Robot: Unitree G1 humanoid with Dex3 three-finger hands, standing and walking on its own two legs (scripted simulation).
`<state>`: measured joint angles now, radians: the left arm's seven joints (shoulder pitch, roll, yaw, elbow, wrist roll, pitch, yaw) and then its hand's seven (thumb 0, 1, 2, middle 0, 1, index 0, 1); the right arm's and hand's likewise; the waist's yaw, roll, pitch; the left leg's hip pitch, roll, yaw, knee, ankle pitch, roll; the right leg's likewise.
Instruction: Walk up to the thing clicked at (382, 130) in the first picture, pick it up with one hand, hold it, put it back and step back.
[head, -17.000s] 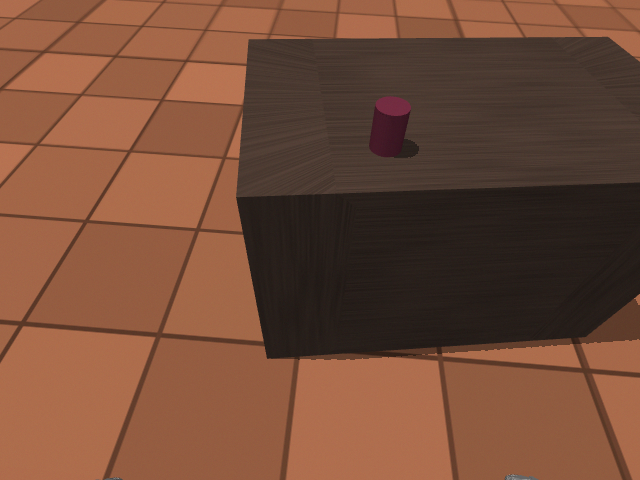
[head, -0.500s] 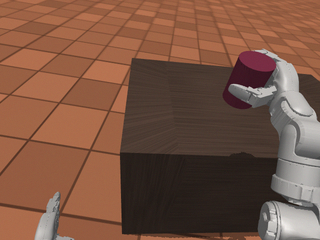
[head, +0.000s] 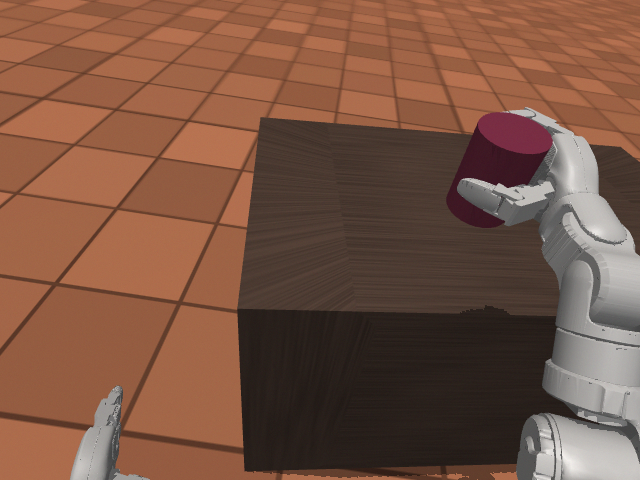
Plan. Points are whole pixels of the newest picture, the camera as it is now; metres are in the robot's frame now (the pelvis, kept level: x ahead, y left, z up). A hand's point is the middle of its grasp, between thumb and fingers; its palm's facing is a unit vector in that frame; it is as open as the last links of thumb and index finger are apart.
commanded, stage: hold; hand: right
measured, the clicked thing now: (493, 172) +0.33 -0.17 +0.28
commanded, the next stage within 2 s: crouch in 1.64 s
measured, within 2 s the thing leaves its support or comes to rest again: neither
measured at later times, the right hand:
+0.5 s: hand (487, 172) +0.33 -0.16 +0.28, palm faces +0.10 +1.00 -0.02, open 10.2 cm
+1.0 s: hand (485, 178) +0.33 -0.16 +0.27, palm faces +0.11 +0.99 +0.00, open 10.2 cm
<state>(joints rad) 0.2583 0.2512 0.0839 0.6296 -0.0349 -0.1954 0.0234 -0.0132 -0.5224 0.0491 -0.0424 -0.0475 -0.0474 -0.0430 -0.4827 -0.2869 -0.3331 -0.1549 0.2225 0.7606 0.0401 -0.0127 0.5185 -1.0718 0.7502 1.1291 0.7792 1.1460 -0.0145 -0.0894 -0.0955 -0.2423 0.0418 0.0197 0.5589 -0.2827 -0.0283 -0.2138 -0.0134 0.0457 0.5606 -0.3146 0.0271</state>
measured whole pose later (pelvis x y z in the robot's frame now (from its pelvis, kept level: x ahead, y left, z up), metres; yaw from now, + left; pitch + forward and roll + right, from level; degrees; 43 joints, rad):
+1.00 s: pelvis -0.01 +0.00 +0.00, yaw +0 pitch -2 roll +0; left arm 0.24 0.26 0.09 0.62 -0.03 -0.22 0.03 -0.01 -0.52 0.05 -0.04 -0.05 -0.05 -0.04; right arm -0.47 -0.28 -0.33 -0.11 0.24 0.75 0.03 -0.01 0.52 -1.08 0.75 1.13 0.78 1.14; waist 0.00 -0.09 -0.09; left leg -0.25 0.04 0.02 0.56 -0.27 -0.02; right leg -0.22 -0.02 0.04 0.55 -0.30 0.03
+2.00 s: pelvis -0.02 +0.00 +0.00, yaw +0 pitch -2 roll +0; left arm 0.26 0.25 0.09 0.64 -0.03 -0.24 0.03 -0.01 -0.52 0.06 -0.04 -0.05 -0.04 -0.04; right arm -0.52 -0.29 -0.32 0.03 0.19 0.67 0.02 -0.01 0.53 -1.09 0.76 1.12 0.79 1.14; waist 0.01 -0.06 -0.06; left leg -0.26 0.04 0.02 0.56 -0.26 -0.02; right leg -0.23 -0.02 0.04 0.56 -0.29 0.03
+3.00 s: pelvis +0.00 +0.00 -0.01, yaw +3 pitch +8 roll +1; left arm 0.28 0.23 0.06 0.51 0.00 -0.18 0.04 -0.01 -0.52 0.05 -0.05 -0.05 -0.06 -0.04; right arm -0.78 -0.39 -0.36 0.87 0.11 -0.03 0.05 -0.01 0.54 -1.10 0.75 1.13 0.78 1.14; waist 0.08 -0.02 -0.08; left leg -0.47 0.01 -0.02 0.61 -0.27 -0.03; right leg -0.43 -0.04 0.01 0.64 -0.34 0.03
